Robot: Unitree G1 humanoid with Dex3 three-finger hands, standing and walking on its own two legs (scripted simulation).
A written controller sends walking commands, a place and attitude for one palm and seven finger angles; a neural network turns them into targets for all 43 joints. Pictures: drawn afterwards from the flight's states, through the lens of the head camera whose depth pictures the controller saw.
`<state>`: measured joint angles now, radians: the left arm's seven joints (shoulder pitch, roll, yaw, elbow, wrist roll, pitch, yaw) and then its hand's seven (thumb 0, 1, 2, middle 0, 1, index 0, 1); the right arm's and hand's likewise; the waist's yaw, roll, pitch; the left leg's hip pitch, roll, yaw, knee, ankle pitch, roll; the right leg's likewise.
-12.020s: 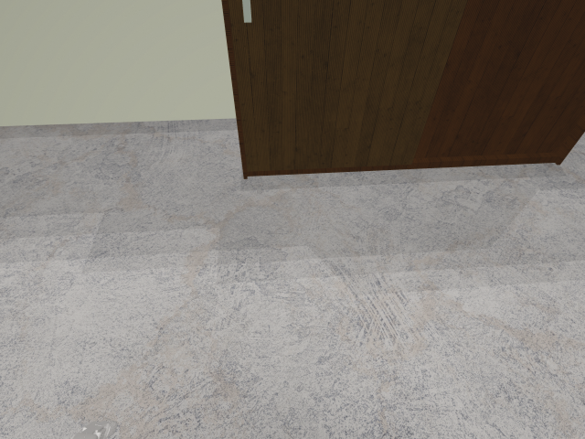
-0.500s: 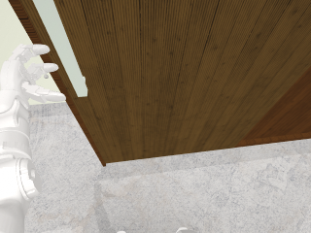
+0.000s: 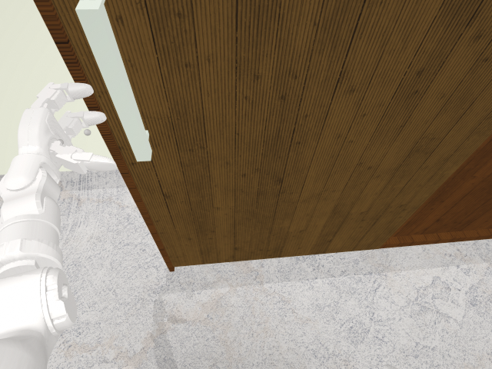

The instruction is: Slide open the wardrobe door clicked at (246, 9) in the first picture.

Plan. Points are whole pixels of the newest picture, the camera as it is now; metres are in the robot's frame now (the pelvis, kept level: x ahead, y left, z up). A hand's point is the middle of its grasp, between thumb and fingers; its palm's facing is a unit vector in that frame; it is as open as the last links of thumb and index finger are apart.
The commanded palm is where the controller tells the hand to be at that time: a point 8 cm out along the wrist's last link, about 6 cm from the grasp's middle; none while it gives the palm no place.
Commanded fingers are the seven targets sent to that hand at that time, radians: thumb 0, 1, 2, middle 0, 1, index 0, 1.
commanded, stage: feel for the door with the fingertips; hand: left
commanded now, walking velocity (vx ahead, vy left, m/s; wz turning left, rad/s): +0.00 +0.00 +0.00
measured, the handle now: (125, 89) +0.51 +0.20 +0.16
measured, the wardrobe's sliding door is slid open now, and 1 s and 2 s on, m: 0.00 0.00 0.00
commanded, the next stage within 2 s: slide the fingers in behind the handle in 0.82 s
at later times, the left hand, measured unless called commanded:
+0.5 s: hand (111, 130) +0.46 +0.22 +0.13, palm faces +0.08 -1.00 +0.02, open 14.0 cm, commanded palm +0.42 +0.27 +0.13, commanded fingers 0.00 -0.50 0.30 -0.30 -1.20 -0.30 -1.20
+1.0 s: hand (109, 122) +0.47 +0.22 +0.13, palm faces +0.10 -1.00 +0.00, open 13.7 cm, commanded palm +0.44 +0.26 +0.13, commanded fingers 0.00 -0.50 0.30 -0.30 -1.20 -0.30 -1.20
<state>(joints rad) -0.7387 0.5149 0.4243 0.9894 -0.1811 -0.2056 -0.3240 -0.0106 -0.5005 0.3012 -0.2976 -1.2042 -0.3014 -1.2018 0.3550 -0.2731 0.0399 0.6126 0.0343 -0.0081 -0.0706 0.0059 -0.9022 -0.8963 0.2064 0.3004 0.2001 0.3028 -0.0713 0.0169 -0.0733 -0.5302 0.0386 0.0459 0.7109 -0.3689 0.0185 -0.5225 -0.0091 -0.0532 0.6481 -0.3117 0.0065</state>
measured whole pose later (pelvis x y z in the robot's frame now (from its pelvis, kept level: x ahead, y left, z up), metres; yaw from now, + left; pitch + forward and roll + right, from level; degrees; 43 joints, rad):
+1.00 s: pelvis -0.01 +0.00 +0.00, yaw +1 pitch +12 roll -2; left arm -0.90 0.51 0.38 1.15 -0.13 -0.25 -0.24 -0.01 -0.50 0.30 -0.34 -1.23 -0.34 -1.24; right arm 0.39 -0.28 0.04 0.66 0.02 -0.02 -0.06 0.01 -0.90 -0.90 0.21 0.30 0.20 0.30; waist -0.10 0.02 -0.06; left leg -0.59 0.04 0.03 0.74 -0.36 0.01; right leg -0.58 -0.01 -0.07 0.68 -0.31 0.00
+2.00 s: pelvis +0.00 -0.01 +0.00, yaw +0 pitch +10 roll -1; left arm -0.75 0.36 0.33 0.95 -0.15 -0.22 -0.15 -0.01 -0.50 0.30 -0.30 -1.20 -0.30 -1.20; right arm 0.36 -0.27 0.02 0.65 0.03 -0.02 -0.05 0.01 -0.90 -0.90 0.20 0.30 0.20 0.30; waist -0.07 0.03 -0.07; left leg -0.51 0.04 0.04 0.70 -0.36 0.01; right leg -0.51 -0.01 -0.05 0.66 -0.31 0.00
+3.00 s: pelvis -0.01 -0.01 +0.00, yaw +0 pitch +10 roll -1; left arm -0.77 0.35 0.32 0.97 -0.14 -0.24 -0.11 -0.01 -0.41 0.34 -0.30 -1.22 -0.31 -1.21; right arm 0.37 -0.26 0.01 0.66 0.02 -0.02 -0.04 0.01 -0.90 -0.90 0.20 0.30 0.20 0.30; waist -0.08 0.03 -0.07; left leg -0.52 0.04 0.05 0.70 -0.36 0.01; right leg -0.52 0.00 -0.04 0.66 -0.31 0.00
